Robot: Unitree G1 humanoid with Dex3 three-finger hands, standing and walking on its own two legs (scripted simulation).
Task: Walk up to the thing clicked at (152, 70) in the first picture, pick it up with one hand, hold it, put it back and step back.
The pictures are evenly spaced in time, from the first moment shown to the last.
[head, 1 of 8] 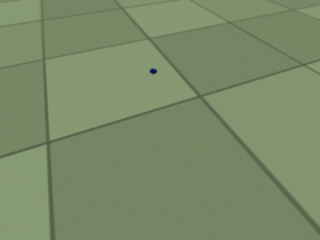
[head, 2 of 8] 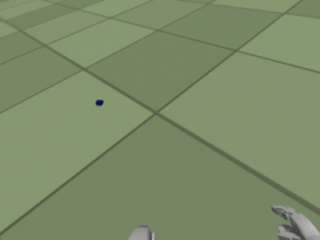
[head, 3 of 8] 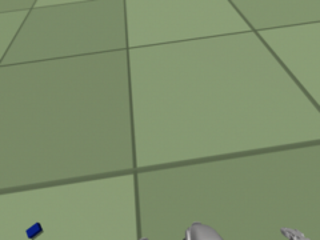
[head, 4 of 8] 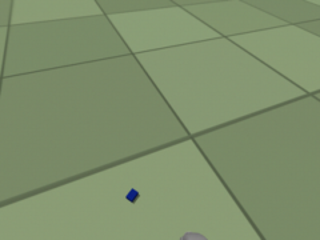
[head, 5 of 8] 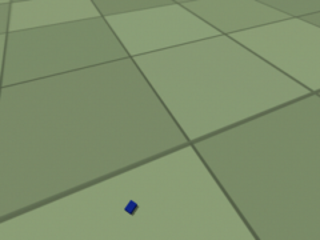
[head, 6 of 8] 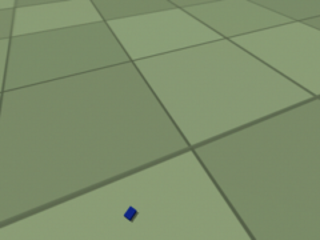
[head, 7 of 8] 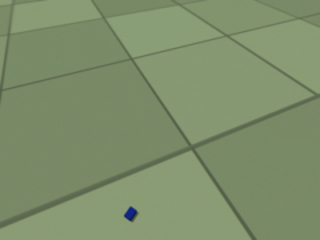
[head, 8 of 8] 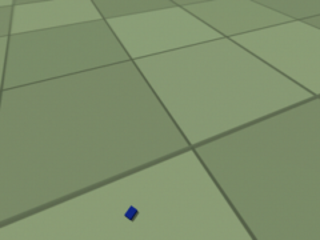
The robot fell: no
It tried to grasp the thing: no
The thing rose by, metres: 0.00
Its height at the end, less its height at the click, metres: +0.00
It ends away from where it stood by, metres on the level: 0.00
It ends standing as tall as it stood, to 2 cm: yes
